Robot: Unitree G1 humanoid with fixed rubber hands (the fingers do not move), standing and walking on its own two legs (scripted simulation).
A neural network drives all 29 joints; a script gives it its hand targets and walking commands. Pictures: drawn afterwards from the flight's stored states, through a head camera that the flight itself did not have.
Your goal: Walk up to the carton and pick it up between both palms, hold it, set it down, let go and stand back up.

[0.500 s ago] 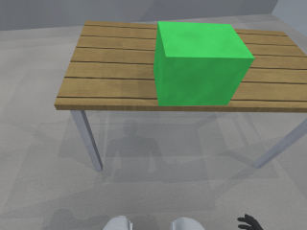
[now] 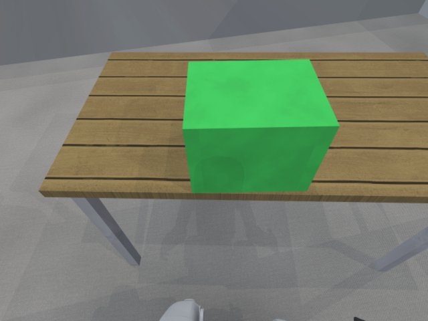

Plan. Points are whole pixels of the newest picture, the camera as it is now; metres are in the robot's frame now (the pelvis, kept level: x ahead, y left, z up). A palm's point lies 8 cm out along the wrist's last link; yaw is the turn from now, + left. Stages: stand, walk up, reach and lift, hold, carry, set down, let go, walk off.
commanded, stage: walk up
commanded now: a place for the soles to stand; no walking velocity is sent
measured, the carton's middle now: (249, 128) +0.51 -0.04 +0.05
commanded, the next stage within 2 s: none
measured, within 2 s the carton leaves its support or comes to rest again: neither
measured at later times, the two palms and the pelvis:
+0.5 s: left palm out of the picture +0.12 +0.23 -0.08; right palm (369, 294) +0.20 -0.27 -0.08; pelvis +0.04 -0.03 +0.02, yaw +4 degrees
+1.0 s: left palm out of the picture +0.06 +0.24 -0.10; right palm out of the picture +0.14 -0.28 -0.09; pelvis +0.03 -0.03 +0.01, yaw +6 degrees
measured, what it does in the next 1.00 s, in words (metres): steps on the spot: left foot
